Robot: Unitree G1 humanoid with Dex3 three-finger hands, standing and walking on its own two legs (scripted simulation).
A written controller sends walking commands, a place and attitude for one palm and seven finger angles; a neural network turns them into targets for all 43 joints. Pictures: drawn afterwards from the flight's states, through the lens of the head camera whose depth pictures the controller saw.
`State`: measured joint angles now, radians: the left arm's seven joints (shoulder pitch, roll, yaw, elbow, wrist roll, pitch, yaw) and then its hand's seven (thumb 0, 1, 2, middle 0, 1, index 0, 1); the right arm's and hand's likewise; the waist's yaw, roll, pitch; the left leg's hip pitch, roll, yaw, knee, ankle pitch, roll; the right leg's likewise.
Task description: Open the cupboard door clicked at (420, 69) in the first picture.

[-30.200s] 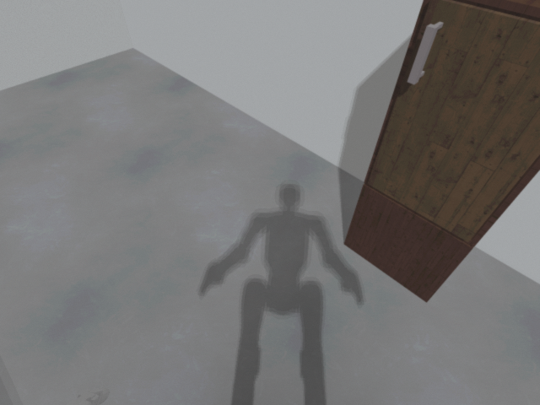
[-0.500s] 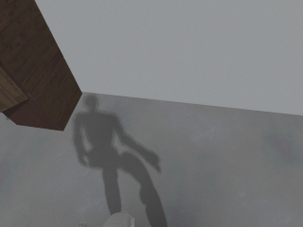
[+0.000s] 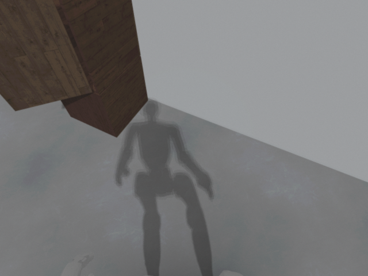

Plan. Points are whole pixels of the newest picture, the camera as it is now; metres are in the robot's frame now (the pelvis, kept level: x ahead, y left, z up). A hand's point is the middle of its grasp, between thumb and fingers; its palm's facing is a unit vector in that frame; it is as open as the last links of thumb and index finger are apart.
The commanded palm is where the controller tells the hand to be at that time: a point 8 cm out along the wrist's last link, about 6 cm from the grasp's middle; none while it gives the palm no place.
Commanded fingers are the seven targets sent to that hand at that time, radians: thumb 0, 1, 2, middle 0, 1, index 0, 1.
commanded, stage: turn to face it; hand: left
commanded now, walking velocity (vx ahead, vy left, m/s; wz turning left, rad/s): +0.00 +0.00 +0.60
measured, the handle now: out of the picture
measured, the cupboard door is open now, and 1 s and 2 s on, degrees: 49 49 49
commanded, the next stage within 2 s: take the last steps up to it in 0.56 s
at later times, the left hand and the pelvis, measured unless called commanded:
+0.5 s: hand out of the picture -0.02 +0.20 -0.19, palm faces +0.35 -0.91 -0.22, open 7.4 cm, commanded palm none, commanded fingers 0.00 0.90 0.90 -0.20 -0.30 -0.20 -0.30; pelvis +0.02 +0.00 -0.02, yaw +18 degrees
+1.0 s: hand out of the picture +0.01 +0.17 -0.15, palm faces +0.50 -0.84 -0.23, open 7.4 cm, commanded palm none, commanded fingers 0.00 0.90 0.90 -0.20 -0.30 -0.20 -0.30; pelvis +0.07 +0.00 +0.01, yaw +27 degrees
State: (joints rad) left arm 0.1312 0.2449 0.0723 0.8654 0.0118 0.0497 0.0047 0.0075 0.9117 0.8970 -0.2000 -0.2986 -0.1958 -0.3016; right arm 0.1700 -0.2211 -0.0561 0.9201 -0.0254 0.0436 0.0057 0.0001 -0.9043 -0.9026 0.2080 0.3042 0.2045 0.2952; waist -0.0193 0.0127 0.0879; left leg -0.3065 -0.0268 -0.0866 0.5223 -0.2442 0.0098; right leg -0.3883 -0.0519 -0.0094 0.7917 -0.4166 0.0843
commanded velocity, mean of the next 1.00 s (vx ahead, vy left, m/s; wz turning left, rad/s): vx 0.11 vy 0.05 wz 0.35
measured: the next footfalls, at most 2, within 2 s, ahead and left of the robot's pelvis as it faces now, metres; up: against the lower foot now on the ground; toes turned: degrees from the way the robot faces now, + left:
right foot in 0.06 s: +0.04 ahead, -0.14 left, +0.00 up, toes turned +0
left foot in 0.44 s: +0.04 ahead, +0.11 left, +0.00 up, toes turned +22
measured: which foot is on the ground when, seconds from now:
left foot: down 0.00-0.06, up 0.08-0.42, down 0.44-0.84, up 0.86-1.00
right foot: up 0.00-0.04, down 0.06-0.46, up 0.48-0.84, down 0.86-1.00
